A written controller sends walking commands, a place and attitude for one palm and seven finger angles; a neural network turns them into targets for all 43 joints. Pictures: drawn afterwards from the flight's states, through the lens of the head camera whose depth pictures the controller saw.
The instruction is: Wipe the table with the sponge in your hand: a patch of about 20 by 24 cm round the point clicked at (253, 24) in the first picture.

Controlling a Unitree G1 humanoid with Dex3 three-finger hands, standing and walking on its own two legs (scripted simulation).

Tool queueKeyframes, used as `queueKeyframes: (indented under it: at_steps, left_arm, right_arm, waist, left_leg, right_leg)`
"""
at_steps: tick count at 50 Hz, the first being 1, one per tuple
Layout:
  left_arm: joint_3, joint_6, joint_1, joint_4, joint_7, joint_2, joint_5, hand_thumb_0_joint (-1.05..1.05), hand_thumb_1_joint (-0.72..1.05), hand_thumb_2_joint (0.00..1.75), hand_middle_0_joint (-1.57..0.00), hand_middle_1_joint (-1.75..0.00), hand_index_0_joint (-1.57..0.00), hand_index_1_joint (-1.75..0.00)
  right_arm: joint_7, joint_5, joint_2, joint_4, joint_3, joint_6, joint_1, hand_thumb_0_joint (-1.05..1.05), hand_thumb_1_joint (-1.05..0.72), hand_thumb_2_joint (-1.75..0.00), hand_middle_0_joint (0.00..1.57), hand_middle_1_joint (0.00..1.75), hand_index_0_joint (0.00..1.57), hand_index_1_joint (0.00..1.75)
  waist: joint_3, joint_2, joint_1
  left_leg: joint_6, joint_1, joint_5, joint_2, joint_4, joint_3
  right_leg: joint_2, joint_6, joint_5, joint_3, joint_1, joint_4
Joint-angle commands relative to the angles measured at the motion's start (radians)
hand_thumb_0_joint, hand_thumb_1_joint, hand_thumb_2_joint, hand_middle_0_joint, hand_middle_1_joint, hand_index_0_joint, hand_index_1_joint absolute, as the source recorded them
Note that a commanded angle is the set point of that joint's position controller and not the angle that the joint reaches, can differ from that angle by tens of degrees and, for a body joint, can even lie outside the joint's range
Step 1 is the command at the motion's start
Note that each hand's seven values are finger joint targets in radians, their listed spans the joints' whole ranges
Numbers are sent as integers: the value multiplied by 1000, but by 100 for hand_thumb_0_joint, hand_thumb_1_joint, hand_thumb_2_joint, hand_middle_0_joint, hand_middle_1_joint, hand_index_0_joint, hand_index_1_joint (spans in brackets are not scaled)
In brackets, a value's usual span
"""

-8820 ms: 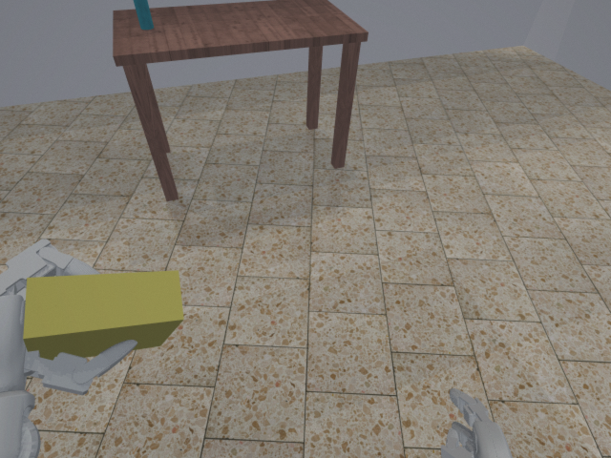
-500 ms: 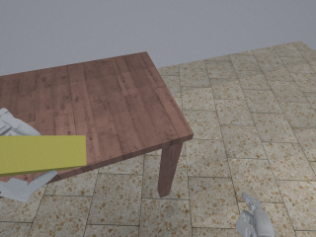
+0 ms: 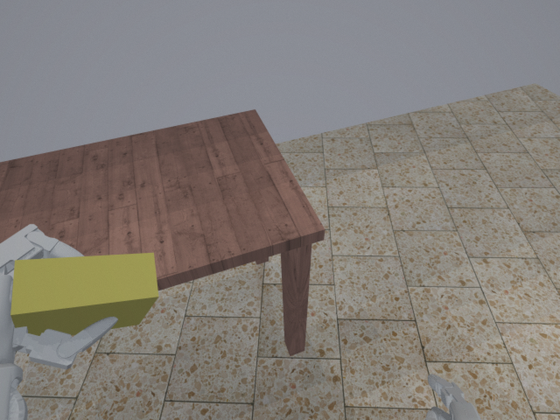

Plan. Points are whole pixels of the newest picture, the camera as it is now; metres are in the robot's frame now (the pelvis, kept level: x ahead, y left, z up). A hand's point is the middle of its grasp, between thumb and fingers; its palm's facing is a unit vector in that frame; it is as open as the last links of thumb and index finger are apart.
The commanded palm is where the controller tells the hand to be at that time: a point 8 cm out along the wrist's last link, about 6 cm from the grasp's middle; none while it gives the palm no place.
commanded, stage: come to a stop and stand still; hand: left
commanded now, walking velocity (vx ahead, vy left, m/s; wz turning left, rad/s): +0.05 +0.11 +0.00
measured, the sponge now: (108, 295) +0.22 +0.20 +0.14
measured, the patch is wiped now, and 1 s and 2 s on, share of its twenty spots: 0.00 0.00 0.00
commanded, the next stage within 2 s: look again from close up in 0.44 s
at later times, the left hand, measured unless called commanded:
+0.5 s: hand (38, 332) +0.18 +0.26 +0.14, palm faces +0.41 -0.84 -0.37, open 9.6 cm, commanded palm +0.13 +0.30 +0.17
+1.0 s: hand out of the picture +0.22 +0.33 +0.15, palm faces +0.42 -0.82 -0.38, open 9.6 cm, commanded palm +0.15 +0.34 +0.17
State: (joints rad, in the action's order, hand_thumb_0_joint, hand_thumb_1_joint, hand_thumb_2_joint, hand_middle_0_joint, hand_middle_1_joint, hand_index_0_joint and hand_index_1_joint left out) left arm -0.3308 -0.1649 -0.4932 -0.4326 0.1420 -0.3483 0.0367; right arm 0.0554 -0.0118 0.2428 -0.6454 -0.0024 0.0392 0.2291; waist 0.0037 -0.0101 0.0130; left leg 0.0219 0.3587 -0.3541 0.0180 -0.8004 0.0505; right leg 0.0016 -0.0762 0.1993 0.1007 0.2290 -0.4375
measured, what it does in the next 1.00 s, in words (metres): steps on the spot: left foot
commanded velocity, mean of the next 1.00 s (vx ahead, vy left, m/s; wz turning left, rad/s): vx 0.04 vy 0.02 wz -0.02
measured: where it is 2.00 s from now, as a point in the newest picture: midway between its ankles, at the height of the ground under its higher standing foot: outside the picture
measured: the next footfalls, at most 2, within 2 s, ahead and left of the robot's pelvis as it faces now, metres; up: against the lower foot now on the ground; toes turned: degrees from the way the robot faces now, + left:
left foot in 0.16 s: +0.01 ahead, +0.13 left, +0.00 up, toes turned +4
left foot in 1.46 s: +0.10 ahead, +0.18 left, +0.00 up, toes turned -4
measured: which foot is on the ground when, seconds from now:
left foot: up 0.00-0.14, down 0.16-1.00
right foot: down 0.00-1.00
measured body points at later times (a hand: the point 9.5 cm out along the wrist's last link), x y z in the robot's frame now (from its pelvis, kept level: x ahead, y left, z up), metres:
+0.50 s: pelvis -0.03 +0.02 -0.01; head -0.03 +0.01 +0.44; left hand +0.15 +0.30 +0.17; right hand +0.14 -0.19 -0.10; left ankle -0.03 +0.13 -0.74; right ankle +0.03 -0.07 -0.74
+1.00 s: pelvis -0.01 +0.06 -0.01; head +0.01 +0.09 +0.44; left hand +0.19 +0.37 +0.17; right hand +0.16 -0.15 -0.08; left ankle -0.02 +0.13 -0.74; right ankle +0.03 -0.07 -0.74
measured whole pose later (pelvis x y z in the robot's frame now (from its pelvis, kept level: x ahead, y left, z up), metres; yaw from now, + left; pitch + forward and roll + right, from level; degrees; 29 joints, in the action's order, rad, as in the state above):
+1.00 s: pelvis -0.01 +0.06 -0.01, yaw +0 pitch -2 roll +0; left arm -0.39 -0.24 -0.34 -0.38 0.09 -0.39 0.02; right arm 0.01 0.00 0.18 -0.58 0.03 0.15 0.24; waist 0.07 0.05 -0.05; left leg -0.07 0.17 -0.31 -0.04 -0.51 0.09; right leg 0.03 0.01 0.21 0.05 0.25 -0.50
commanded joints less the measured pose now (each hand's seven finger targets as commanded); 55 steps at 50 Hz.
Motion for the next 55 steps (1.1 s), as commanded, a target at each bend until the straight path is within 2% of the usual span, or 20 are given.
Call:
queueKeyframes:
  at_steps: [1,5,6,9,11,13,16,22,26,27,28,30,31,34,37,39,41,44,49,55]
  left_arm:
    - [-103,-78,73,-214,31,-176,-3,0,10,130,-120,-160,-120,-160]
    - [-117,-83,73,-315,46,-198,-6,0,10,130,-120,-160,-120,-160]
    - [-117,-87,75,-332,48,-201,-5,0,10,130,-120,-160,-120,-160]
    - [-122,-102,87,-358,50,-214,-12,0,10,130,-120,-160,-120,-160]
    - [-128,-97,62,-296,43,-207,-16,0,10,130,-120,-160,-120,-160]
    - [-113,-93,103,-254,39,-181,-18,0,10,130,-120,-160,-120,-160]
    - [-97,-92,124,-212,33,-161,-13,0,10,130,-120,-160,-120,-160]
    - [-68,-68,168,-193,24,-159,-7,0,10,130,-120,-160,-120,-160]
    - [-88,-65,175,-265,29,-182,-8,0,10,130,-120,-160,-120,-160]
    - [-672,-140,1168,-459,26,-965,-139,0,10,130,-120,-160,-120,-160]
    - [-319,-119,648,64,-21,-418,-58,0,10,130,-120,-160,-120,-160]
    - [-193,-122,418,23,-23,-239,1,0,10,130,-120,-160,-120,-160]
    - [-170,-146,365,-41,-32,-243,7,0,10,130,-120,-160,-120,-160]
    - [-30,-160,144,-165,-54,-95,21,0,10,130,-120,-160,-120,-160]
    - [-70,-149,104,-207,-43,-144,7,0,10,130,-120,-160,-120,-160]
    - [-183,-145,131,-189,-27,-244,4,0,10,130,-120,-160,-120,-160]
    - [-204,-150,174,-174,-27,-238,10,0,10,130,-120,-160,-120,-160]
    - [-217,-161,312,-234,-30,-272,9,0,10,130,-120,-160,-120,-160]
    - [-93,-165,324,-284,-42,-172,1,0,10,130,-120,-160,-120,-160]
    - [-89,-139,232,-202,-30,-138,-6,0,10,130,-120,-160,-120,-160]
  right_arm:
    - [11,8,65,183,-25,72,-129,0,-90,-90,20,30,20,30]
    - [12,13,71,191,-37,72,-95,0,-90,-90,20,30,20,30]
    - [15,15,79,197,-43,71,-89,0,-90,-90,20,30,20,30]
    - [18,8,105,215,-51,70,-102,0,-90,-90,20,30,20,30]
    - [20,13,82,204,-34,73,-115,0,-90,-90,20,30,20,30]
    - [19,6,82,196,-31,81,-116,0,-90,-90,20,30,20,30]
    - [18,6,80,184,-27,96,-98,0,-90,-90,20,30,20,30]
    - [4,12,63,171,-14,89,-97,0,-90,-90,20,30,20,30]
    - [14,18,64,186,-7,85,-122,0,-90,-90,20,30,20,30]
    - [15,46,63,142,-37,137,51,0,-90,-90,20,30,20,30]
    - [8,33,-16,115,-6,132,-31,0,-90,-90,20,30,20,30]
    - [-11,1,32,208,-15,142,-83,0,-90,-90,20,30,20,30]
    - [-16,9,54,204,-20,148,-71,0,-90,-90,20,30,20,30]
    - [-55,0,61,219,-16,168,-97,0,-90,-90,20,30,20,30]
    - [-61,-9,78,231,-18,170,-101,0,-90,-90,20,30,20,30]
    - [-48,-8,84,229,-24,168,-103,0,-90,-90,20,30,20,30]
    - [-36,-4,82,240,-29,166,-91,0,-90,-90,20,30,20,30]
    - [-25,5,81,240,-26,168,-102,0,-90,-90,20,30,20,30]
    - [-40,19,78,234,-26,186,-102,0,-90,-90,20,30,20,30]
    - [-47,18,88,222,-31,162,-84,0,-90,-90,20,30,20,30]
  waist:
    - [-78,108,-38]
    - [-133,69,-22]
    - [-137,39,-18]
    - [-105,-163,-30]
    - [-29,-202,-35]
    - [27,-167,-30]
    - [-30,-45,-20]
    - [-41,105,-14]
    - [-49,-10,-27]
    - [87,183,-34]
    - [-184,139,-41]
    - [-170,-51,-60]
    - [-178,-107,-69]
    - [-112,-158,-68]
    - [-40,-82,-70]
    - [-40,-20,-69]
    - [-51,55,-59]
    - [-55,-52,-47]
    - [-94,-172,-38]
    - [-82,-50,-30]
  left_leg:
    - [-21,38,-35,2,147,6]
    - [-35,-151,54,-17,384,8]
    - [-44,-196,76,5,437,-8]
    - [-117,-221,295,219,492,-236]
    - [-118,-15,119,218,550,-207]
    - [-96,80,18,179,519,-151]
    - [-56,22,47,105,435,-100]
    - [-36,-92,-3,26,314,-57]
    - [-46,-109,17,57,445,-92]
    - [-38,-10,138,39,286,1]
    - [-54,-84,108,-18,277,-34]
    - [-31,-127,82,-11,328,-9]
    - [-40,-127,56,-18,351,-11]
    - [-59,-87,31,44,478,-76]
    - [-68,58,8,119,567,-136]
    - [-59,44,35,123,574,-133]
    - [-51,16,95,113,540,-133]
    - [-25,-54,189,89,515,-111]
    - [-46,-138,134,75,445,-90]
    - [-30,-122,205,71,373,-76]
  right_leg:
    - [294,-61,-98,-285,-142,196]
    - [245,-18,21,-251,-124,150]
    - [210,6,54,-228,-112,112]
    - [56,71,33,-108,-3,-71]
    - [45,78,152,-84,-67,-112]
    - [49,77,71,-96,-114,-64]
    - [70,70,-69,-165,-131,26]
    - [168,29,204,-299,8,210]
    - [100,54,179,-213,-25,164]
    - [70,156,-21,-219,83,205]
    - [167,46,-61,-230,-67,112]
    - [156,34,-43,-289,-115,124]
    - [156,47,-8,-279,-128,130]
    - [88,56,82,-189,-134,70]
    - [26,64,8,-92,-184,-64]
    - [19,70,-15,-81,-174,-77]
    - [31,65,-61,-84,-166,-64]
    - [33,60,-113,-94,-128,-65]
    - [28,31,-51,-75,-78,-81]
    - [17,6,-109,-94,-65,-104]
